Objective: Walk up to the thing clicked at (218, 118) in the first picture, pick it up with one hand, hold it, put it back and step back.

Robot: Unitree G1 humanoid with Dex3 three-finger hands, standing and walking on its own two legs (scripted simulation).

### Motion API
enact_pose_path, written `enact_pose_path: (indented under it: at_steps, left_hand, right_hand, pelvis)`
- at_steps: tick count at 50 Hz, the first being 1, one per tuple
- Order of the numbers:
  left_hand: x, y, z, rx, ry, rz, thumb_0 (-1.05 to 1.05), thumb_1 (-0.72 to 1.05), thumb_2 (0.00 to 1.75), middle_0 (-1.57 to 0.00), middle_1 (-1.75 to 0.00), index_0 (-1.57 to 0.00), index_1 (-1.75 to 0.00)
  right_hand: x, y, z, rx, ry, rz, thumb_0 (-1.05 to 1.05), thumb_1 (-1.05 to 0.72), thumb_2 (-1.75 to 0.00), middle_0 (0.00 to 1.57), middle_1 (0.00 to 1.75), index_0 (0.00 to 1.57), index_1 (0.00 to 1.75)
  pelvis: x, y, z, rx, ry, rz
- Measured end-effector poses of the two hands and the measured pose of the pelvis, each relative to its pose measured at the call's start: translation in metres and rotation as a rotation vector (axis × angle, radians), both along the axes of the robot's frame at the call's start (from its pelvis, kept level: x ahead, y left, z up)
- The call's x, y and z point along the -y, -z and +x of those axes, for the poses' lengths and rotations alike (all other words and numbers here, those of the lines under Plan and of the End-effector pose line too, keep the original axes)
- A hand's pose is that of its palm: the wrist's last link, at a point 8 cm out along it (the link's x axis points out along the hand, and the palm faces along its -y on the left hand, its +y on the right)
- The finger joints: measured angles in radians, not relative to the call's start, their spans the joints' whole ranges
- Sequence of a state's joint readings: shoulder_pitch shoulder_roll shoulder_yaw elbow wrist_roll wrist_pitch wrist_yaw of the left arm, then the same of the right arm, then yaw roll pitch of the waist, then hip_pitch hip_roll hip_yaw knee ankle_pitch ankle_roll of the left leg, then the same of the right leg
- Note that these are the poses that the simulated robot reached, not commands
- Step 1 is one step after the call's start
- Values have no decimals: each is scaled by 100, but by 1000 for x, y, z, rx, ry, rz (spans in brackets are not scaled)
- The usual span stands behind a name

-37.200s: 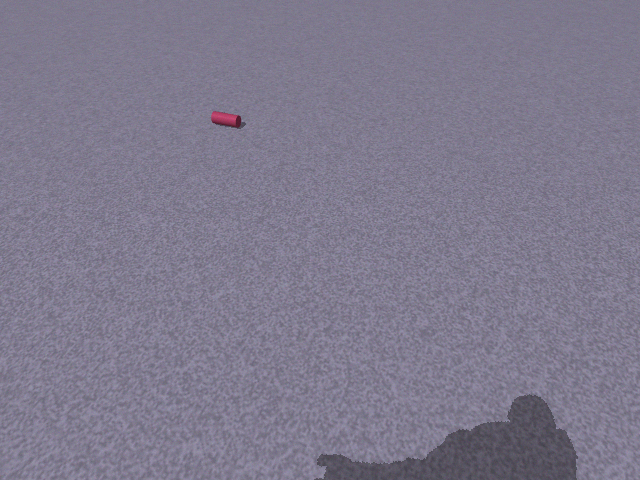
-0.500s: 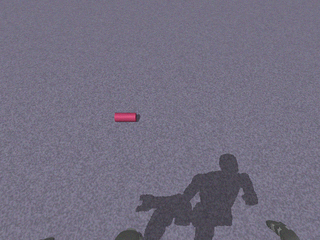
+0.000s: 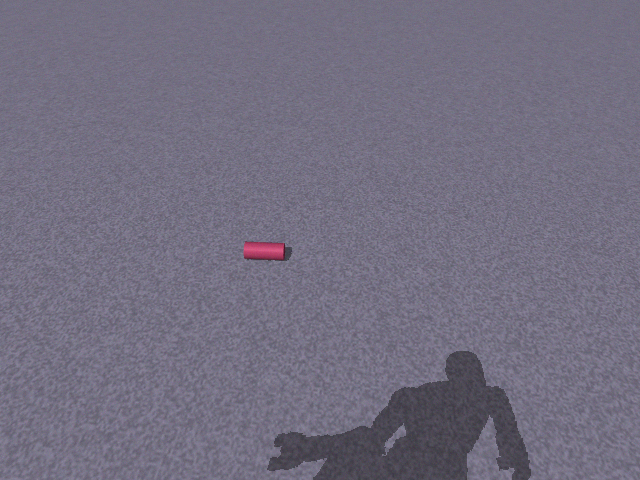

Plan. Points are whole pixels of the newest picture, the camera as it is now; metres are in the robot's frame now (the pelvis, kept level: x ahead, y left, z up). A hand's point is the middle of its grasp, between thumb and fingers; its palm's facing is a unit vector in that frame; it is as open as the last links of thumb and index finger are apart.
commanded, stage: step back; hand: left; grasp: from above
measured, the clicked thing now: (264, 250) +1.09 +0.20 -0.73
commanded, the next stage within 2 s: stand in 0.66 s
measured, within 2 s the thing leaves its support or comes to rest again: neither
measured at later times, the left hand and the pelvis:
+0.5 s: hand out of the picture +0.14 +0.26 -0.15, palm faces +0.03 -0.94 -0.35, open 7.4 cm; pelvis +0.05 +0.00 +0.00, yaw +0 degrees
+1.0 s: hand out of the picture +0.14 +0.26 -0.14, palm faces -0.03 -0.94 -0.33, open 7.4 cm; pelvis +0.06 +0.01 +0.02, yaw +0 degrees
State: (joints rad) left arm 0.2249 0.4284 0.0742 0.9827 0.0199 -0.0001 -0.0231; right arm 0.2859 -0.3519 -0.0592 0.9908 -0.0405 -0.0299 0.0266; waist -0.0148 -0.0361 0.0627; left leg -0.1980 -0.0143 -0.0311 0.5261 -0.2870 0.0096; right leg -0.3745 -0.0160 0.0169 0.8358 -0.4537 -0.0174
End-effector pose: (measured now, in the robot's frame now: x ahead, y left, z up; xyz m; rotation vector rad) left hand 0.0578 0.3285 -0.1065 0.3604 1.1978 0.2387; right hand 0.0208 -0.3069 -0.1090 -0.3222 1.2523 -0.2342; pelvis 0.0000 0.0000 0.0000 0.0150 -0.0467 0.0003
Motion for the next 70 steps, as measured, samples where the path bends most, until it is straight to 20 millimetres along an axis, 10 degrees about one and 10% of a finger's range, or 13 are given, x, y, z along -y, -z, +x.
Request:
enact_pose_path:
  at_steps: [13,36,70]
  left_hand:
    - [43,-1,41,87,0,-26,0,90,90,-20,-30,-20,-30]
    - [16,4,82,25,-6,-52,0,91,90,-20,-30,-20,-30]
    - [31,-1,82,-34,29,-62,0,91,90,-20,-30,-20,-30]
  right_hand:
    - [19,16,60,20,-32,9,1,-90,-90,21,30,20,30]
    - [-30,-5,150,119,-60,43,1,-90,-90,21,30,21,30]
    - [-14,-2,104,-2,3,42,1,-90,-90,21,30,20,30]
  pelvis:
    - [17,5,27,4,-13,-18]
    - [-8,-7,58,-4,7,-20]
    - [-2,-16,65,-21,8,-14]
